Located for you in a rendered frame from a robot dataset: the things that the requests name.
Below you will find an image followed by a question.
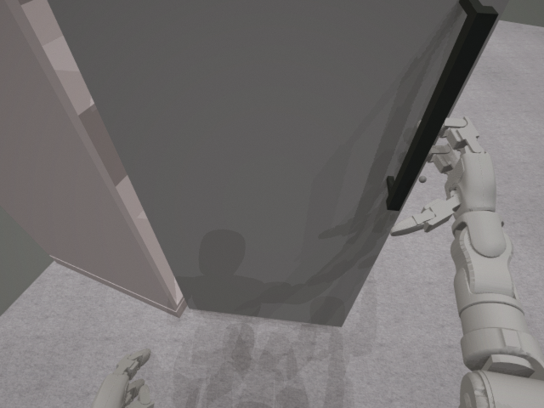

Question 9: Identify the left robot hand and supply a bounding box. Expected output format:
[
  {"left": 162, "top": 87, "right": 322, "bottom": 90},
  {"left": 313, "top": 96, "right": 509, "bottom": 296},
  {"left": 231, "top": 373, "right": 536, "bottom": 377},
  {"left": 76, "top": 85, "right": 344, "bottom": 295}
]
[{"left": 90, "top": 348, "right": 155, "bottom": 408}]

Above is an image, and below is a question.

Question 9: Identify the fridge door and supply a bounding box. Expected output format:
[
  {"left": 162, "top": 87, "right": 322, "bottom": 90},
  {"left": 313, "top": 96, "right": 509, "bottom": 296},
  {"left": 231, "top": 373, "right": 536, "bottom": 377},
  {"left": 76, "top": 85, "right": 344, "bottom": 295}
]
[{"left": 48, "top": 0, "right": 509, "bottom": 327}]

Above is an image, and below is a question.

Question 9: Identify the right robot hand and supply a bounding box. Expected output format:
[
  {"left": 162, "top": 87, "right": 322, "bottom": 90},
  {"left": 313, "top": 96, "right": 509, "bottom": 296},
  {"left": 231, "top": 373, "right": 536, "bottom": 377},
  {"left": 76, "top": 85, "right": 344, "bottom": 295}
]
[{"left": 390, "top": 116, "right": 496, "bottom": 236}]

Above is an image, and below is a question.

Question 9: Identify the robot right forearm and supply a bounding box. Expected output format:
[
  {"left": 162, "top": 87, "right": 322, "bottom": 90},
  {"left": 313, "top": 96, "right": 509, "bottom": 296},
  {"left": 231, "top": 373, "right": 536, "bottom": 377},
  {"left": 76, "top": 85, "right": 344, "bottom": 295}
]
[{"left": 450, "top": 210, "right": 544, "bottom": 381}]

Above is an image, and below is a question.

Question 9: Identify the right robot upper arm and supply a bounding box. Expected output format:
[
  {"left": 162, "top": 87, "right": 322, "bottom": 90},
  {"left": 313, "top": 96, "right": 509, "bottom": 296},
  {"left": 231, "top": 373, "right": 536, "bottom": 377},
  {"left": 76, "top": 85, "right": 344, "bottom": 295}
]
[{"left": 458, "top": 370, "right": 544, "bottom": 408}]

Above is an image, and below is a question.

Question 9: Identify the handle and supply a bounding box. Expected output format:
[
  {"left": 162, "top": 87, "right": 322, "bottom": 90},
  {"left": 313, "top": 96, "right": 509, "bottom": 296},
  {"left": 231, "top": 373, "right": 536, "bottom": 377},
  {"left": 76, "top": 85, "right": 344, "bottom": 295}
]
[{"left": 386, "top": 0, "right": 498, "bottom": 211}]

